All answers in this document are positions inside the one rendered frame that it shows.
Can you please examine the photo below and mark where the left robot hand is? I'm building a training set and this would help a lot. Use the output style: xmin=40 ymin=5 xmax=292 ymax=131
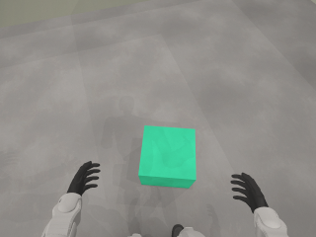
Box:
xmin=67 ymin=161 xmax=101 ymax=196

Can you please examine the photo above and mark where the robot left forearm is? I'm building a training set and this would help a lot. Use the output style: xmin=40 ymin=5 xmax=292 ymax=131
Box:
xmin=41 ymin=193 xmax=83 ymax=237

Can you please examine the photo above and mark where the robot right shin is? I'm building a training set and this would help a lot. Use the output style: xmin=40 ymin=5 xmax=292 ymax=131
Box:
xmin=180 ymin=227 xmax=194 ymax=234

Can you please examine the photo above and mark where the robot right foot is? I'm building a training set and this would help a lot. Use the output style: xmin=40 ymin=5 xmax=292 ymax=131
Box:
xmin=172 ymin=224 xmax=184 ymax=237

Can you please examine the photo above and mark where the right robot hand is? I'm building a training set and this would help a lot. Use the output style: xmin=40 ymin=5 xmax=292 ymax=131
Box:
xmin=230 ymin=172 xmax=269 ymax=213

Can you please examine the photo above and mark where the carton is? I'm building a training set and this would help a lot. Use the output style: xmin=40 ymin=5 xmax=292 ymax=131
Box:
xmin=138 ymin=125 xmax=197 ymax=189

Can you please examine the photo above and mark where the robot right forearm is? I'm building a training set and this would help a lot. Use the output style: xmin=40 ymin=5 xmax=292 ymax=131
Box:
xmin=253 ymin=206 xmax=288 ymax=237

